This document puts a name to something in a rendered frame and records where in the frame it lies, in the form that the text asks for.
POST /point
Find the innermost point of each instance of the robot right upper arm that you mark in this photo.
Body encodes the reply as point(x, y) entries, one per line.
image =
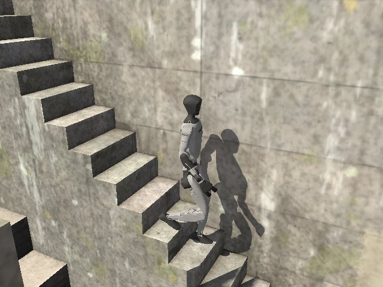
point(186, 134)

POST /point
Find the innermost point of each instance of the robot right foot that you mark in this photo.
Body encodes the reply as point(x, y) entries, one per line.
point(170, 222)

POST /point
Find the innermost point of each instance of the robot left foot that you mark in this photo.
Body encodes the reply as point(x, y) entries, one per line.
point(202, 239)

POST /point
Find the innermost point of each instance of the robot right forearm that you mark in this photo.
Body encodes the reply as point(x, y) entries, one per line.
point(191, 168)

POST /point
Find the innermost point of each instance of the robot right hand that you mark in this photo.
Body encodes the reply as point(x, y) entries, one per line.
point(207, 186)

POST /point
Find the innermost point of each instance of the robot foot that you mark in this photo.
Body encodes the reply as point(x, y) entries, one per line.
point(202, 239)
point(170, 222)

